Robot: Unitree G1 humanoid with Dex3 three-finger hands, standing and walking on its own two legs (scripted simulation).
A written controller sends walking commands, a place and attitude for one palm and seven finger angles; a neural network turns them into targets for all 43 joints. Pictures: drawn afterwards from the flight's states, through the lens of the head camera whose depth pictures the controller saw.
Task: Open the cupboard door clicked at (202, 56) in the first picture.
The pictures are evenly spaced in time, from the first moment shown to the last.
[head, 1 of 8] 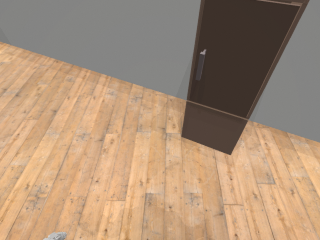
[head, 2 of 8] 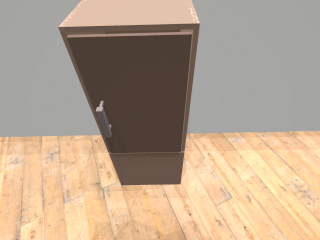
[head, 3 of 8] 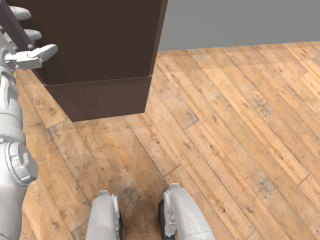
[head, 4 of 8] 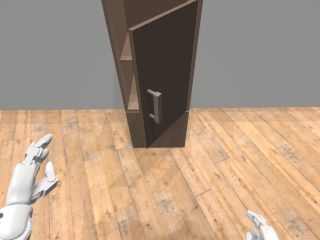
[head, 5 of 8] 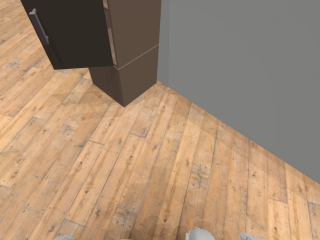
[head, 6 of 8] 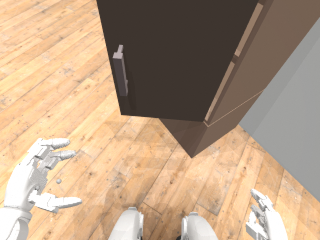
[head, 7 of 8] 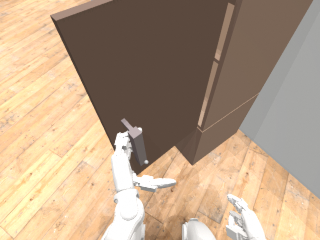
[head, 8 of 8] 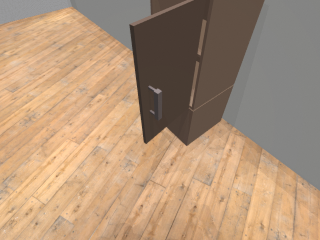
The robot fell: no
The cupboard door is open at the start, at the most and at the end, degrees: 0 98 98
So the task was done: yes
